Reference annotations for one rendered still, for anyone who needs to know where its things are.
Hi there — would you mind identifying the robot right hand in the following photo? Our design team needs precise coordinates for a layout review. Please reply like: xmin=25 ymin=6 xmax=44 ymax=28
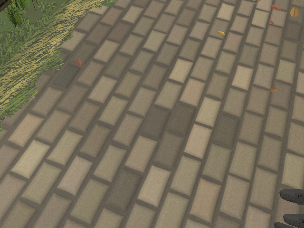
xmin=274 ymin=189 xmax=304 ymax=228

